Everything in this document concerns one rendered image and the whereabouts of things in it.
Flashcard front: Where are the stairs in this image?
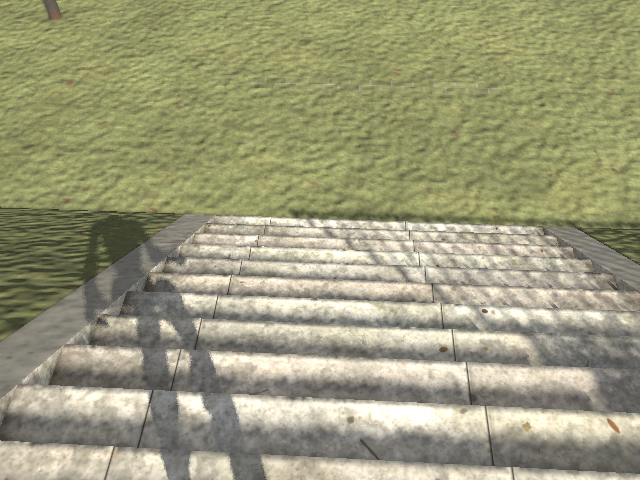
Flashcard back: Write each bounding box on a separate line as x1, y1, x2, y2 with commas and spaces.
0, 215, 640, 480

